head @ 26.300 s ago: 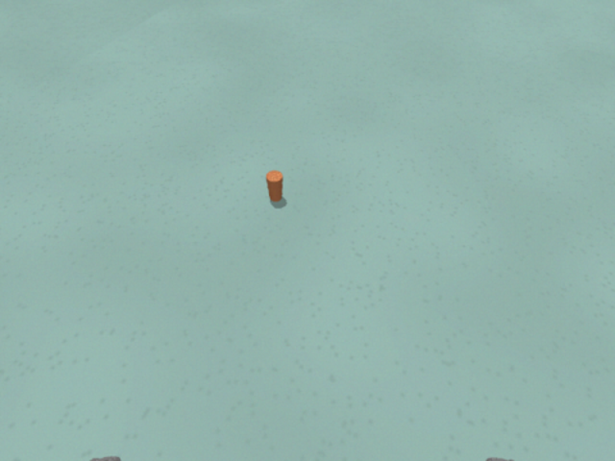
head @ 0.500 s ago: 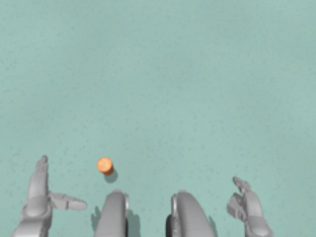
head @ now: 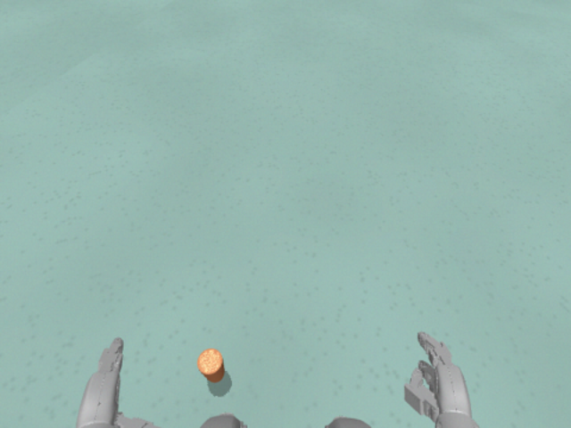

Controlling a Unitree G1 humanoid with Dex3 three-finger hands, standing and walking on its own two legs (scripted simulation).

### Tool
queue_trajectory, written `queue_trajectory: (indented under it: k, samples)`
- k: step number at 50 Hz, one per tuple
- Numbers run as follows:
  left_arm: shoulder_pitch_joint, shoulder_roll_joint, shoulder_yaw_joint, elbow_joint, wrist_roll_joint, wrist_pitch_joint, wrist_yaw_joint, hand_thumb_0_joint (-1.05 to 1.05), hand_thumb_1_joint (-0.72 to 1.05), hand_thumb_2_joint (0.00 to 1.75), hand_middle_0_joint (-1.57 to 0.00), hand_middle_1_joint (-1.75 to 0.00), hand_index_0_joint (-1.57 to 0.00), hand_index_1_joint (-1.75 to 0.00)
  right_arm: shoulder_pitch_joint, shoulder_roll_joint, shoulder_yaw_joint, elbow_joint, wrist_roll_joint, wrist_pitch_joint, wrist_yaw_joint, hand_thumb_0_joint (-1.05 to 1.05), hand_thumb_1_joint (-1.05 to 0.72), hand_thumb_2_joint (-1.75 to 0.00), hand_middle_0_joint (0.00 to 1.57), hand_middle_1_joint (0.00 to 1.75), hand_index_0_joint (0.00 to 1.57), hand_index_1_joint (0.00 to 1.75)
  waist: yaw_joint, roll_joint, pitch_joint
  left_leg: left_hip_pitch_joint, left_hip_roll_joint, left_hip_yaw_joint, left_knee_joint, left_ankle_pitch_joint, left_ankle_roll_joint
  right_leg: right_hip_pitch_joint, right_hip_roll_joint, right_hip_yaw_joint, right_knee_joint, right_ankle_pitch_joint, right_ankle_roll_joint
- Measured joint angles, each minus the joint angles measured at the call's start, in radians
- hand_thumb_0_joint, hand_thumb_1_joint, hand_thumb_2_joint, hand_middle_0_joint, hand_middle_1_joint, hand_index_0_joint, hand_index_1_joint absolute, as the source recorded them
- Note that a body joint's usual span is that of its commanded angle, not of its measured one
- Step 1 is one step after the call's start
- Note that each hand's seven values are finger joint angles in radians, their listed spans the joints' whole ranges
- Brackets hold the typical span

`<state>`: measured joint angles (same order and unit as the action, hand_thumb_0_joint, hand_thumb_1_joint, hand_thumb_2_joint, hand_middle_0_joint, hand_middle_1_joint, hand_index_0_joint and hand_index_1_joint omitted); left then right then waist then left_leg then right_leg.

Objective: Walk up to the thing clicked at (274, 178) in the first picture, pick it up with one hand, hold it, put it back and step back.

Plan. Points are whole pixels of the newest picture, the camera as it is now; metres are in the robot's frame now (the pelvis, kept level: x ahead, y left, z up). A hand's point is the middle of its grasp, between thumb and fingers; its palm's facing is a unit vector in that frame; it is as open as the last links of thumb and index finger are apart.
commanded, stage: home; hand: left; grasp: from the side
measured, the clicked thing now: (212, 367) +0.37 +0.20 -0.65
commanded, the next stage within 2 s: stand in 1.56 s
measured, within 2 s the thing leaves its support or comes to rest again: neither
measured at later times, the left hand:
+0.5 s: hand (158, 407) +0.16 +0.17 -0.05, palm faces +0.10 -0.95 -0.29, open 17.4 cm
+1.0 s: hand (160, 409) +0.16 +0.17 -0.05, palm faces +0.11 -0.95 -0.28, open 17.5 cm
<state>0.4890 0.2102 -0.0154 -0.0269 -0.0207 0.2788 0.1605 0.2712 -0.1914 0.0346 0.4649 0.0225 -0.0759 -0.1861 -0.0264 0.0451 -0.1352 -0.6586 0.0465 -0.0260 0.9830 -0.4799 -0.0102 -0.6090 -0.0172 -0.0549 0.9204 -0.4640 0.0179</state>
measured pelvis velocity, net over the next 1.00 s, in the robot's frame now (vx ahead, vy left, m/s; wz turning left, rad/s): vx -0.01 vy -0.01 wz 0.00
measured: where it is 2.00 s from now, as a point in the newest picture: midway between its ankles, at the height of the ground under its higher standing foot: outside the picture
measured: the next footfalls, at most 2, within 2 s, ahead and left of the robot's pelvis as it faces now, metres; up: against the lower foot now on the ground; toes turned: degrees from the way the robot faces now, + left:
none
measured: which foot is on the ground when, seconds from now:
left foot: down 0.00-1.00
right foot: down 0.00-1.00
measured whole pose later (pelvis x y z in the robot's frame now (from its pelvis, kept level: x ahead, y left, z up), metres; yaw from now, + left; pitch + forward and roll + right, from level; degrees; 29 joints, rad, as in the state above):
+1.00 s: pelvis -0.01 -0.01 +0.01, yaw +0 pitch +7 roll -2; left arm 0.45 0.20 -0.01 0.03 -0.02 0.26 0.13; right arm 0.27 -0.20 0.03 0.51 0.02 -0.12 -0.18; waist -0.02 0.04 -0.10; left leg -0.62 0.05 -0.03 0.94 -0.45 -0.03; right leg -0.58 -0.01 -0.06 0.90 -0.44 0.00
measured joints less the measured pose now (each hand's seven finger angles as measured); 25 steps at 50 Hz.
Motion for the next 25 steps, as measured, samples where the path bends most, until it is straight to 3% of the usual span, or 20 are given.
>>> queue_trajectory:
  k: [25]
  samples:
    - [-0.031, -0.006, 0.007, 0.049, 0.002, -0.011, -0.022, -0.01, -0.54, 0.06, -0.05, -0.05, -0.06, -0.06, 0.008, -0.011, -0.004, 0.038, -0.005, -0.028, 0.006, 0.02, -0.90, -0.90, 0.21, 0.30, 0.21, 0.30, -0.004, -0.005, 0.034, 0.037, 0.006, -0.006, -0.040, 0.028, -0.017, 0.029, 0.007, -0.006, -0.021, 0.016, -0.017]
